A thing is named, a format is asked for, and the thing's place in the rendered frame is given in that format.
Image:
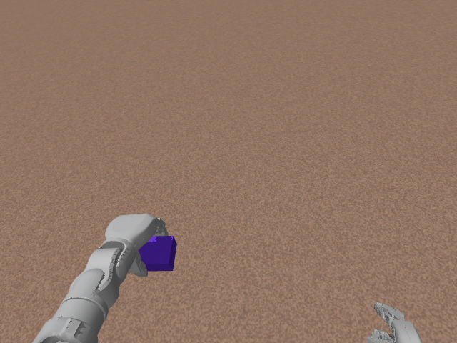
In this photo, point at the small box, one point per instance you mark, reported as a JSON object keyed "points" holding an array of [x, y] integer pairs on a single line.
{"points": [[158, 254]]}

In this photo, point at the left robot hand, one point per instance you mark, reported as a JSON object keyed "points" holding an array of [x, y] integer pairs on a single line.
{"points": [[136, 229]]}

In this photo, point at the right robot hand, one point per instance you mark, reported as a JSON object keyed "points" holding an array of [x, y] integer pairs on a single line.
{"points": [[402, 331]]}

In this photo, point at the left robot arm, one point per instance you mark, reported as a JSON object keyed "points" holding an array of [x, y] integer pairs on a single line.
{"points": [[91, 295]]}

